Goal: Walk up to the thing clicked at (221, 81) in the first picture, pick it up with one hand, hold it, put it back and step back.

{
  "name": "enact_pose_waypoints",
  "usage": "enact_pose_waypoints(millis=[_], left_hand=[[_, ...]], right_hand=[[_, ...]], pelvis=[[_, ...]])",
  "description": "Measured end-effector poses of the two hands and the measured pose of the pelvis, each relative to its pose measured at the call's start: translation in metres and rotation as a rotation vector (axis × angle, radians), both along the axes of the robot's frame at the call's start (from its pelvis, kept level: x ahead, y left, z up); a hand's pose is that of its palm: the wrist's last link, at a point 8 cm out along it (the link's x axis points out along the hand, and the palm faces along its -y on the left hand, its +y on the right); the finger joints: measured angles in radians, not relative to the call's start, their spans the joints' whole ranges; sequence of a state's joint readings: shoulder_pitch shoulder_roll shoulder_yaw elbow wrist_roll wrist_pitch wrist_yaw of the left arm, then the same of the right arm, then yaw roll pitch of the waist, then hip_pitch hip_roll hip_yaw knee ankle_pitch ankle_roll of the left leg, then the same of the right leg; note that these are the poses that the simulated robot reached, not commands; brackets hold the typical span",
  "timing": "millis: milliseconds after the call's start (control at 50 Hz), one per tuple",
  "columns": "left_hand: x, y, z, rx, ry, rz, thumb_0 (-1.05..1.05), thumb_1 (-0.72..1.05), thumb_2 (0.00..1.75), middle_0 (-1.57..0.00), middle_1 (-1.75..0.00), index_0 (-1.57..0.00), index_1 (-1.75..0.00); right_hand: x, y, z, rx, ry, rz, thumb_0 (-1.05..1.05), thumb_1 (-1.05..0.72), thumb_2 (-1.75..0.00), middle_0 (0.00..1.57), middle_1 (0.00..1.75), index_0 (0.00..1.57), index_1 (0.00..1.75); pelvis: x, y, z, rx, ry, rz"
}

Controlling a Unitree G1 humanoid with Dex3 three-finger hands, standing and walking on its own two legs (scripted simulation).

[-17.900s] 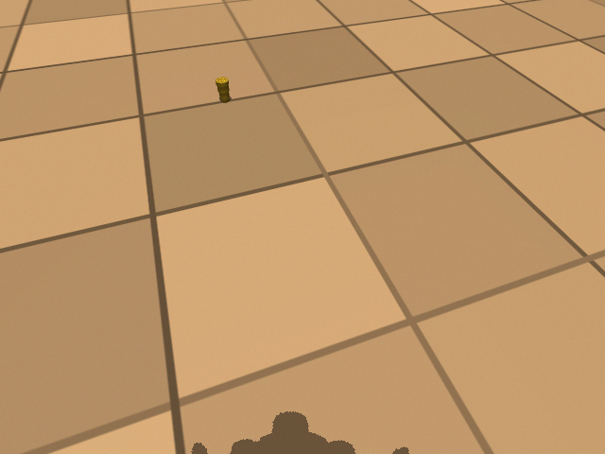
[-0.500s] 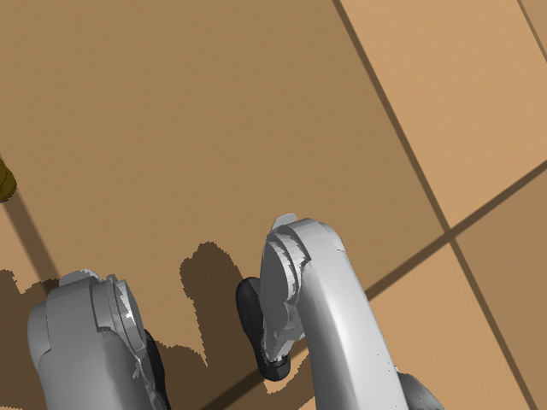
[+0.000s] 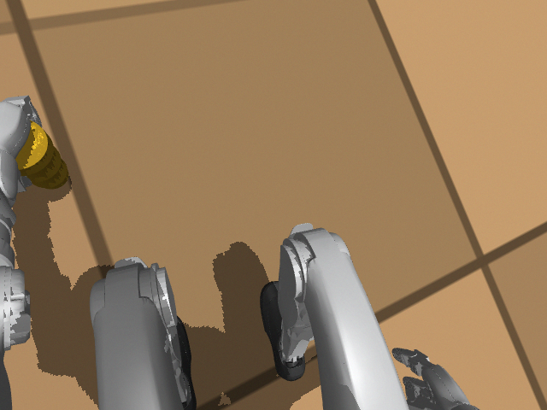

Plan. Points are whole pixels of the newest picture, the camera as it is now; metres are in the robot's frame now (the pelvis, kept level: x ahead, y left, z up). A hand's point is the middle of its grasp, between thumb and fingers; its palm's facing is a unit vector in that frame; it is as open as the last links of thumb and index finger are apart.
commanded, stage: settle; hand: left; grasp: from above
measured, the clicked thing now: (36, 161) +0.49 +0.30 -0.22
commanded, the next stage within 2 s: lift in 0.26 s
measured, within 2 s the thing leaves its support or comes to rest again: neither
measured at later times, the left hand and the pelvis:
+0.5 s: hand (0, 151) +0.47 +0.30 -0.13, palm faces -0.43 -0.05 -0.90, open 10.4 cm; pelvis -0.01 +0.00 +0.01, yaw +1 degrees
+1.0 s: hand out of the picture +0.42 +0.30 -0.01, palm faces -0.46 -0.10 -0.88, open 10.4 cm; pelvis +0.00 +0.00 +0.11, yaw +3 degrees
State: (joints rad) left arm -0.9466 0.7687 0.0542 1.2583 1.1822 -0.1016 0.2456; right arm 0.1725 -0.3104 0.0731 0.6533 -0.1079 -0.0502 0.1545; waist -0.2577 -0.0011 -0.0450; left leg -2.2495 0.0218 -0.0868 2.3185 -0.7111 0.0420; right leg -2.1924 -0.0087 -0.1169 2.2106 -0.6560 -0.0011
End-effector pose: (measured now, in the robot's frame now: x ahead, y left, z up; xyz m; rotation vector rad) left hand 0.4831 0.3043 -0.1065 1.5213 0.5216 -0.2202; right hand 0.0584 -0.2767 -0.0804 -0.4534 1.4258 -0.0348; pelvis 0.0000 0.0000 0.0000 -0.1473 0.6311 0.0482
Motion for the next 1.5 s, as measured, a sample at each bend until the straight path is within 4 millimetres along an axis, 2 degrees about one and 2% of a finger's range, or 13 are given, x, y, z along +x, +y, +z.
enact_pose_waypoints(millis=[120, 300, 420, 620, 740, 840, 980, 1160, 1340, 1500], left_hand=[[-0.003, 0.003, 0.017, -0.018, 0.029, -0.008, 0.03, -0.11, 0.89, -0.77, -1.04, -0.46, -0.99], [-0.013, -0.004, 0.018, -0.023, 0.033, -0.084, 0.02, -0.13, 0.91, -0.78, -1.04, -0.47, -0.99], [-0.009, -0.006, 0.027, -0.022, -0.015, -0.081, 0.02, -0.14, 0.92, -0.78, -1.04, -0.47, -0.99], [-0.005, -0.001, 0.061, -0.01, 0.016, -0.012, 0.01, -0.13, 0.92, -0.78, -1.04, -0.47, -0.99], [-0.015, 0.002, 0.084, -0.035, 0.047, -0.014, 0.01, -0.13, 0.92, -0.78, -1.04, -0.47, -0.99], [-0.029, 0.0, 0.104, -0.063, 0.04, -0.041, 0.01, -0.13, 0.93, -0.78, -1.04, -0.47, -0.99], [-0.055, -0.003, 0.145, -0.078, 0.004, -0.048, 0.01, -0.14, 0.93, -0.78, -1.04, -0.47, -0.98], [-0.082, -0.006, 0.218, -0.061, -0.018, -0.008, 0.01, -0.14, 0.94, -0.77, -1.05, -0.46, -0.99], [-0.11, -0.013, 0.292, -0.081, 0.009, 0.012, 0.01, -0.12, 0.93, -0.76, -1.06, -0.45, -1.0], [-0.126, -0.017, 0.341, -0.073, 0.022, -0.003, 0.01, -0.12, 0.93, -0.76, -1.06, -0.45, -1.0]], right_hand=[[0.001, -0.003, 0.008, -0.015, -0.012, 0.013, 0.0, -0.94, -0.91, 0.2, 0.3, 0.2, 0.3], [-0.017, 0.0, 0.006, -0.021, 0.026, -0.024, 0.0, -0.94, -0.91, 0.2, 0.3, 0.2, 0.3], [-0.025, 0.008, 0.006, -0.013, 0.021, -0.063, 0.0, -0.94, -0.91, 0.2, 0.3, 0.2, 0.3], [-0.026, 0.018, 0.019, 0.016, 0.006, -0.118, 0.0, -0.95, -0.91, 0.2, 0.3, 0.21, 0.3], [-0.02, 0.017, 0.034, 0.022, 0.006, -0.114, 0.0, -0.95, -0.92, 0.2, 0.3, 0.21, 0.3], [-0.007, 0.012, 0.049, 0.013, -0.01, -0.101, 0.0, -0.95, -0.92, 0.2, 0.3, 0.21, 0.3], [0.026, 0.011, 0.079, 0.014, -0.098, -0.084, 0.0, -0.94, -0.91, 0.2, 0.3, 0.2, 0.3], [0.062, 0.02, 0.134, 0.04, -0.229, -0.09, 0.0, -0.94, -0.91, 0.2, 0.3, 0.2, 0.3], [0.069, 0.031, 0.2, 0.058, -0.287, -0.138, 0.0, -0.93, -0.91, 0.2, 0.3, 0.21, 0.3], [0.067, 0.035, 0.25, 0.049, -0.312, -0.16, 0.0, -0.93, -0.91, 0.2, 0.3, 0.21, 0.3]], pelvis=[[-0.006, 0.0, 0.008, 0.002, -0.014, 0.006], [-0.011, 0.001, 0.007, 0.009, -0.019, 0.01], [-0.012, 0.002, 0.009, 0.013, -0.018, 0.012], [-0.007, 0.004, 0.03, 0.02, 0.012, 0.012], [-0.005, 0.005, 0.048, 0.024, 0.014, 0.016], [-0.003, 0.005, 0.065, 0.03, 0.014, 0.02], [-0.001, 0.004, 0.099, 0.043, -0.013, 0.027], [0.005, 0.004, 0.159, 0.061, -0.079, 0.035], [0.016, 0.007, 0.226, 0.078, -0.172, 0.04], [0.028, 0.011, 0.276, 0.095, -0.253, 0.043]])
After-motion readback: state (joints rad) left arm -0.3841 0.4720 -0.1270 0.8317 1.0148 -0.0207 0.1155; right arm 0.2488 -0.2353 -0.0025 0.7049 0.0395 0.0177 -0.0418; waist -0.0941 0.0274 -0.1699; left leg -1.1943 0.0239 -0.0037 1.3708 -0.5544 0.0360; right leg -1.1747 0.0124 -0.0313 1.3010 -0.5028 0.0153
